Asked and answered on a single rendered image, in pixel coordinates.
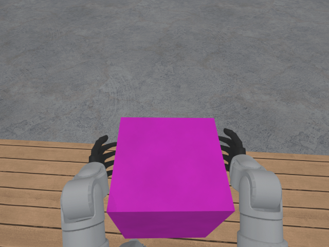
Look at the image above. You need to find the right robot forearm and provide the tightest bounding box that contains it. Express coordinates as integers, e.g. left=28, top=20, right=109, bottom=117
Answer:
left=229, top=154, right=288, bottom=247

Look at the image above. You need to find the carton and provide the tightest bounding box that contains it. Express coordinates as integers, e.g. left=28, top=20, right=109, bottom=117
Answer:
left=106, top=117, right=235, bottom=239

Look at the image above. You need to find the left robot hand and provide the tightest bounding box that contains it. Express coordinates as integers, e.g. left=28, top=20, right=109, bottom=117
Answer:
left=88, top=135, right=117, bottom=177

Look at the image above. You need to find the right robot hand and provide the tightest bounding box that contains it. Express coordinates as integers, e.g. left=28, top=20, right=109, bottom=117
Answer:
left=218, top=128, right=246, bottom=171

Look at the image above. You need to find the left robot forearm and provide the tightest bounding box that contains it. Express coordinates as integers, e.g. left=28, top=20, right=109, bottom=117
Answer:
left=60, top=162, right=109, bottom=247

